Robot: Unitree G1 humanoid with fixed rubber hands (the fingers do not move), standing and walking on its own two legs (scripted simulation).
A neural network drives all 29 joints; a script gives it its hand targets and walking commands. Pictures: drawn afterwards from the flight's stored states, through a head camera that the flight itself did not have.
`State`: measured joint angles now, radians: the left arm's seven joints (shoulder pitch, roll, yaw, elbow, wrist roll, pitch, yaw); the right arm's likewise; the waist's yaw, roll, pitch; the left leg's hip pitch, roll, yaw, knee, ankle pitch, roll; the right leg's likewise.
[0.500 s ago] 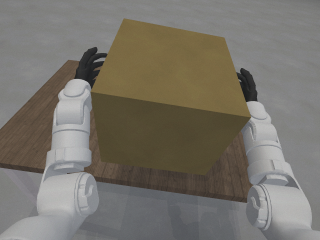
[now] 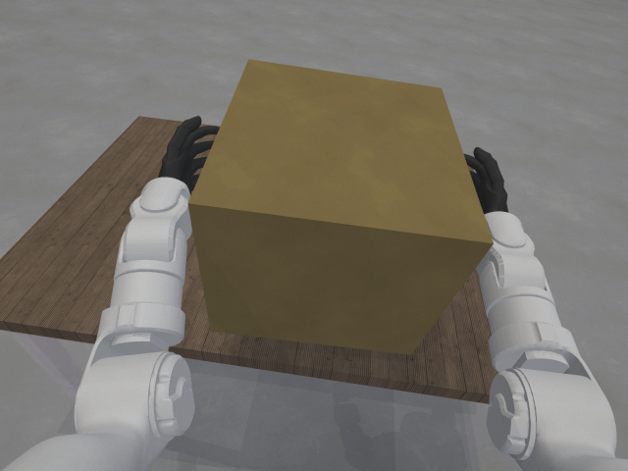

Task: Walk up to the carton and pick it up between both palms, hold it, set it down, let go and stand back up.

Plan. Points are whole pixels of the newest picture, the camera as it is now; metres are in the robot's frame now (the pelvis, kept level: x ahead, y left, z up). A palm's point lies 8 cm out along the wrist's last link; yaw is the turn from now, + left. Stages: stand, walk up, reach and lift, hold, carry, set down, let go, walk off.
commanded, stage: set down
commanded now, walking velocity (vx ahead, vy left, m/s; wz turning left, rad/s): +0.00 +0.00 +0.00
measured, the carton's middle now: (329, 206) +0.45 -0.03 +0.11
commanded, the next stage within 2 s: none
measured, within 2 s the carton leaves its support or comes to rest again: rests again in 1.52 s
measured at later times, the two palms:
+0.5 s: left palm (194, 196) +0.42 +0.16 +0.15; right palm (480, 228) +0.39 -0.23 +0.13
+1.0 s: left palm (199, 210) +0.43 +0.16 +0.12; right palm (474, 243) +0.39 -0.24 +0.10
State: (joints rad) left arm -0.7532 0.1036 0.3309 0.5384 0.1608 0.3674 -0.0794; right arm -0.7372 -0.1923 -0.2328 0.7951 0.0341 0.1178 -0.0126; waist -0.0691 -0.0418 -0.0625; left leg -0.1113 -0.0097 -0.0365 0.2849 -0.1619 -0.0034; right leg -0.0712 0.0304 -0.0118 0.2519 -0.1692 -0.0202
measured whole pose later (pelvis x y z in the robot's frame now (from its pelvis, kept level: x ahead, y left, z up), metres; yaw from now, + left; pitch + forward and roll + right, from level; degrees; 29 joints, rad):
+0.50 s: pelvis +0.00 +0.00 +0.00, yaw -1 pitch +2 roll +0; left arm -0.79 0.09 0.36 0.70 0.18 0.25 -0.08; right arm -0.74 -0.17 -0.34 0.85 -0.08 0.06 0.03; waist -0.04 -0.03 -0.04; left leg -0.15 0.00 -0.02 0.27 -0.15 0.00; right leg -0.13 0.03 0.00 0.25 -0.16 -0.02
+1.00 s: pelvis +0.00 +0.00 +0.00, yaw -2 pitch +5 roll +0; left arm -0.79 0.07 0.38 0.78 0.21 0.16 -0.09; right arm -0.70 -0.14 -0.41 0.85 -0.16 0.00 0.05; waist -0.03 -0.03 -0.04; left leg -0.20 -0.01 -0.01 0.26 -0.14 0.00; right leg -0.18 0.03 0.01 0.26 -0.15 -0.02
